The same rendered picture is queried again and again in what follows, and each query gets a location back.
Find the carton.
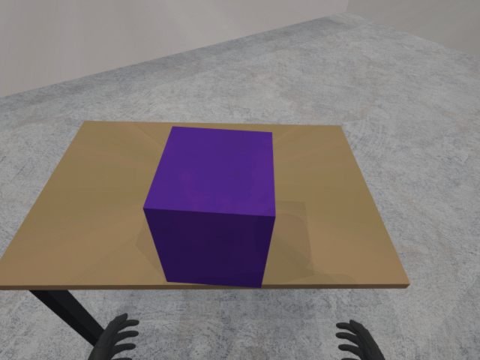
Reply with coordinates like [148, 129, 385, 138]
[143, 126, 276, 288]

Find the left robot hand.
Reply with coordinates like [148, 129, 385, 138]
[88, 313, 140, 360]

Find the table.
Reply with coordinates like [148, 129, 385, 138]
[0, 121, 410, 347]

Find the right robot hand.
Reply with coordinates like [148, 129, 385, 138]
[336, 319, 385, 360]

